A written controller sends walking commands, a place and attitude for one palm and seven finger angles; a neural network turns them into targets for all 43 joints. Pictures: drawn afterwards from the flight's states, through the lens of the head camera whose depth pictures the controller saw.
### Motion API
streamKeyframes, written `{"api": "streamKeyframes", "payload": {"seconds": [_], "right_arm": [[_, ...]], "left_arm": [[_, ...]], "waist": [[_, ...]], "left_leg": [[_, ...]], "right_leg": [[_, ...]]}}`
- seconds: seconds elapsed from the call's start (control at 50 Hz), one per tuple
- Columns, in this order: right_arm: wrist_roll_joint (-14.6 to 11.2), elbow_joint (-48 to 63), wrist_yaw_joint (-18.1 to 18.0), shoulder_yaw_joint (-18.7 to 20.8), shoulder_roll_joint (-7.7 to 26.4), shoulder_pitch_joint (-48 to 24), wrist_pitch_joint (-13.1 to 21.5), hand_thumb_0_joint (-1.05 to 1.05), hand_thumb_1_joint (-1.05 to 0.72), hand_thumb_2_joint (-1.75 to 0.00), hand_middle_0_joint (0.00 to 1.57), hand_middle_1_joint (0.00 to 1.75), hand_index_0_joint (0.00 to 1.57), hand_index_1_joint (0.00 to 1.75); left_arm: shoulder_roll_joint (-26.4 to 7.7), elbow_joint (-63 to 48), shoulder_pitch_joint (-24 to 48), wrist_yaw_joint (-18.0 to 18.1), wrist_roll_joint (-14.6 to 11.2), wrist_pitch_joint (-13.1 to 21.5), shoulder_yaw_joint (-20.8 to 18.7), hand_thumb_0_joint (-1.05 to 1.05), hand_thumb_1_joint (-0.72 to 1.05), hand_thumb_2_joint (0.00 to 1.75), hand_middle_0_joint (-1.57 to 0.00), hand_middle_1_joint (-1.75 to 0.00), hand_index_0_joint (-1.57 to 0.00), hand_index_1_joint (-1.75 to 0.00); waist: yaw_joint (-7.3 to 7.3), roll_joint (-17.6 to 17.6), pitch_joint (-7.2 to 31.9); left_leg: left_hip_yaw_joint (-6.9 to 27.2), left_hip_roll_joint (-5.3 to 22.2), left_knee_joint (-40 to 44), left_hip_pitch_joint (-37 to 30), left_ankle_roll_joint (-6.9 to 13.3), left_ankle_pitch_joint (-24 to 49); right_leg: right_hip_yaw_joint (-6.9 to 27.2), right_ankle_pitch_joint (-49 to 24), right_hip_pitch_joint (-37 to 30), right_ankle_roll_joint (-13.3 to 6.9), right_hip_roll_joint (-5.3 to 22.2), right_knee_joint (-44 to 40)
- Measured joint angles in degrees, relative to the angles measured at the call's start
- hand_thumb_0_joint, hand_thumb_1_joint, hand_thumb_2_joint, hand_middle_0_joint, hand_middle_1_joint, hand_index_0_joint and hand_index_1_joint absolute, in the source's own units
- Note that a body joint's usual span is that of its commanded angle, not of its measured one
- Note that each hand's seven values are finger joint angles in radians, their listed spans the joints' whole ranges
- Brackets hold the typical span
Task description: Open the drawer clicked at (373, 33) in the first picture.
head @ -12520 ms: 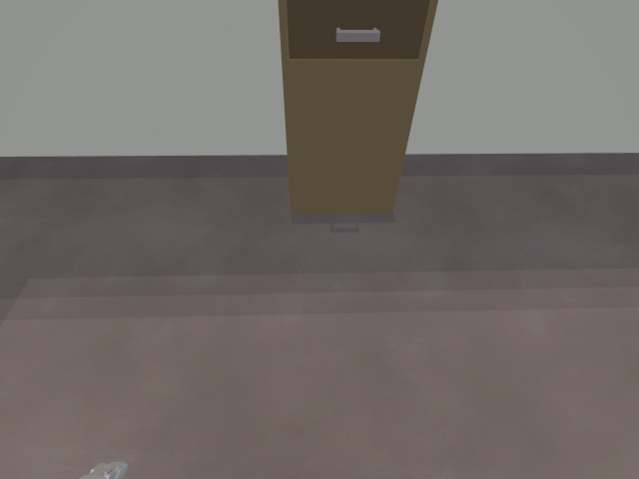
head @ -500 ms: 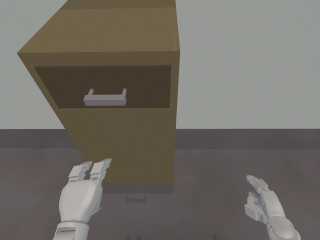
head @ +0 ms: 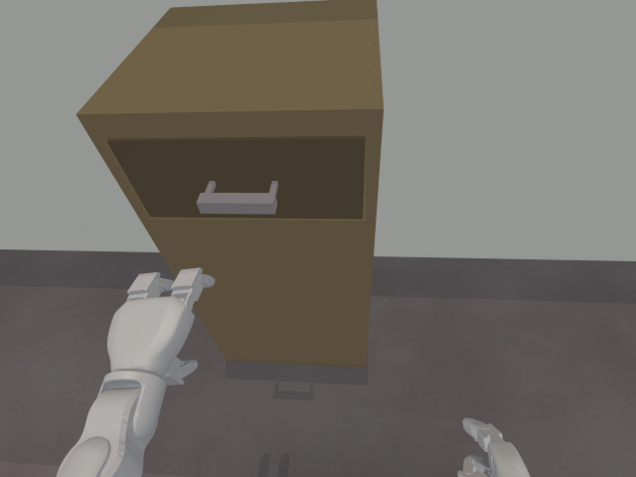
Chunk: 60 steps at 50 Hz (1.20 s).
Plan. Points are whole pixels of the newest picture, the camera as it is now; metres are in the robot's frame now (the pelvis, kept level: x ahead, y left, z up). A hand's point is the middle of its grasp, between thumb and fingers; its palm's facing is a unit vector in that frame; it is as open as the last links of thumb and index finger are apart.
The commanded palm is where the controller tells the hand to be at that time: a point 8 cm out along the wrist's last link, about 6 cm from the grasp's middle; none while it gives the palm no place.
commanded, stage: raise the hand with hooked fingers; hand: left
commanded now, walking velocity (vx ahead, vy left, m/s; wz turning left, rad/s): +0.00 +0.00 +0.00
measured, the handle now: (240, 194) +0.53 +0.21 +0.03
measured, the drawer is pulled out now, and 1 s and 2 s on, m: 0.00 0.00 0.00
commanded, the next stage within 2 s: move the hooked fingers above the handle in 1.02 s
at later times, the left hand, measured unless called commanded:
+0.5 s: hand (144, 259) +0.31 +0.25 +0.13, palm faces +0.10 -0.06 -0.99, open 13.7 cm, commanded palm +0.28 +0.25 +0.19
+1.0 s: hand (135, 245) +0.32 +0.26 +0.14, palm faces +0.09 -0.07 -0.99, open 13.8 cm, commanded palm +0.29 +0.26 +0.21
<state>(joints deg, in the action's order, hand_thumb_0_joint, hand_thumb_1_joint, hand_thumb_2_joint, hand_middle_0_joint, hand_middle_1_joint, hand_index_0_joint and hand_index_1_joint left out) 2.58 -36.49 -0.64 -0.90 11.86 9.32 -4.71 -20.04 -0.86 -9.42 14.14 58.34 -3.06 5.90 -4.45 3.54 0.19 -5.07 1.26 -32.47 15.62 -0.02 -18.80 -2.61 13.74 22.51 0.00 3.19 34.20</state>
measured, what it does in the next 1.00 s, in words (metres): stands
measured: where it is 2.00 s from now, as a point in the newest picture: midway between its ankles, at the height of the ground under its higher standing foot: outside the picture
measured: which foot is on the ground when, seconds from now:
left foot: down 0.00-1.00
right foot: down 0.00-1.00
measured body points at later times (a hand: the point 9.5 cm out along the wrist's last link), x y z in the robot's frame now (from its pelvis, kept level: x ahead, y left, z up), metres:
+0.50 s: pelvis +0.02 +0.00 +0.01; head +0.03 -0.03 +0.46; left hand +0.30 +0.25 +0.18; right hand +0.25 -0.19 -0.09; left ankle -0.02 +0.12 -0.73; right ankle +0.04 -0.12 -0.73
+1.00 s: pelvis +0.02 +0.01 +0.02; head +0.04 -0.02 +0.46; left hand +0.31 +0.26 +0.20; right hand +0.21 -0.21 -0.11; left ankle -0.02 +0.12 -0.73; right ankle +0.04 -0.12 -0.73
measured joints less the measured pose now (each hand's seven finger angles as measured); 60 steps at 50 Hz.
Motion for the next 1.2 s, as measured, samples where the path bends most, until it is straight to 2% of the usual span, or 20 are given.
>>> {"api": "streamKeyframes", "payload": {"seconds": [0.08, 0.18, 0.32, 0.48, 0.68, 0.78, 0.86, 0.98, 1.08, 1.2], "right_arm": [[-0.4, -0.9, -0.3, 1.8, 2.1, 0.5, 0.2, 0.02, -0.90, -0.90, 0.21, 0.30, 0.20, 0.30], [-1.1, -1.4, -0.8, 3.1, 3.9, -1.0, 0.3, 0.02, -0.90, -0.90, 0.20, 0.30, 0.20, 0.30], [-1.9, -0.6, -1.0, 2.3, 3.6, -4.4, -0.4, 0.02, -0.90, -0.90, 0.20, 0.30, 0.20, 0.30], [-2.5, 0.3, -0.6, 0.2, 2.3, -6.6, -1.7, 0.01, -0.90, -0.90, 0.20, 0.30, 0.20, 0.30], [-2.9, -0.5, -0.2, -0.1, 2.9, -4.8, -2.5, 0.01, -0.90, -0.90, 0.21, 0.30, 0.20, 0.30], [-3.1, -0.2, 0.6, 0.5, 3.8, -3.4, -3.0, 0.01, -0.90, -0.90, 0.20, 0.30, 0.20, 0.30], [-2.9, -0.1, 0.9, 1.1, 4.5, -2.2, -2.9, 0.01, -0.90, -0.90, 0.20, 0.30, 0.20, 0.30], [-2.9, -0.9, 0.8, 1.5, 4.5, -1.5, -2.4, 0.01, -0.90, -0.90, 0.20, 0.30, 0.20, 0.30], [-3.1, -1.5, 0.7, 1.4, 4.0, -2.1, -2.3, 0.02, -0.90, -0.90, 0.20, 0.30, 0.20, 0.30], [-3.4, -1.3, 0.4, 0.8, 3.6, -3.5, -2.5, 0.01, -0.90, -0.90, 0.20, 0.30, 0.20, 0.30]], "left_arm": [[-1.2, -1.6, -0.1, 0.5, -0.6, 0.4, -1.0, 0.00, -0.03, 0.51, -0.29, -0.90, -0.29, -0.90], [-2.3, -1.7, 3.0, -0.3, -1.6, -1.0, -1.1, 0.00, -0.14, 0.46, -0.30, -0.97, -0.30, -0.97], [-4.0, -1.4, 8.5, -5.2, -3.0, -3.0, -0.6, -0.01, -0.30, 0.39, -0.31, -1.08, -0.31, -1.08], [-6.7, -0.9, 14.4, -11.6, -5.1, -3.4, -1.4, -0.01, -0.44, 0.33, -0.32, -1.17, -0.32, -1.17], [-10.4, 0.3, 20.6, -17.2, -7.6, -1.3, -3.6, -0.01, -0.49, 0.31, -0.32, -1.20, -0.32, -1.20], [-10.7, 0.2, 20.1, -19.1, -8.9, -0.6, -5.3, -0.01, -0.49, 0.31, -0.32, -1.20, -0.32, -1.20], [-10.5, -1.2, 18.2, -19.0, -9.1, 1.2, -5.3, -0.01, -0.49, 0.31, -0.32, -1.20, -0.32, -1.20], [-10.4, -1.5, 17.2, -15.9, -8.7, 3.4, -4.9, -0.01, -0.49, 0.31, -0.32, -1.20, -0.32, -1.20], [-10.4, -0.4, 18.3, -14.4, -8.3, 2.0, -4.9, -0.01, -0.49, 0.31, -0.32, -1.20, -0.33, -1.20], [-9.9, 1.7, 20.1, -15.7, -8.1, 0.0, -3.6, -0.01, -0.49, 0.31, -0.32, -1.20, -0.32, -1.20]], "waist": [[-0.14, 0.1, -0.5], [-0.56, 0.5, -0.9], [-0.87, 1.1, -0.8], [-1.35, 1.7, -1.0], [-1.34, 2.3, -1.2], [-0.78, 2.4, -1.1], [-0.65, 2.3, -1.4], [-0.94, 1.6, -1.8], [-1.11, 1.6, -1.6], [-1.02, 2.1, -1.4]], "left_leg": [[0.0, -0.2, 1.8, -1.5, 0.1, 0.6], [0.3, -0.6, 3.8, -3.2, 0.3, 1.3], [0.7, -0.8, 7.2, -6.4, 0.4, 2.5], [1.4, -0.7, 10.1, -8.9, 0.2, 3.6], [2.1, -0.8, 11.6, -9.5, 0.4, 4.3], [1.8, -1.0, 11.7, -8.9, 0.6, 4.4], [1.6, -1.2, 11.5, -8.3, 0.7, 4.5], [1.6, -1.3, 11.4, -7.9, 0.7, 4.7], [1.7, -1.3, 11.6, -7.8, 0.7, 5.0], [1.9, -1.4, 11.8, -8.0, 0.7, 5.4]], "right_leg": [[0.0, -0.5, -1.5, 0.2, 0.1, -1.7], [-0.4, -0.9, -3.4, 0.4, 0.4, -3.4], [-0.8, -1.7, -6.4, 0.6, 0.4, -6.3], [-1.6, -2.7, -9.5, 0.6, 0.1, -9.6], [-2.4, -3.5, -10.7, 0.8, 0.3, -11.8], [-2.1, -3.8, -10.0, 1.0, 0.4, -12.0], [-1.8, -4.0, -9.4, 1.1, 0.5, -11.8], [-1.8, -4.2, -8.9, 1.1, 0.6, -11.6], [-1.9, -4.4, -8.9, 1.0, 0.7, -11.7], [-2.0, -4.7, -9.1, 0.9, 0.8, -11.8]]}}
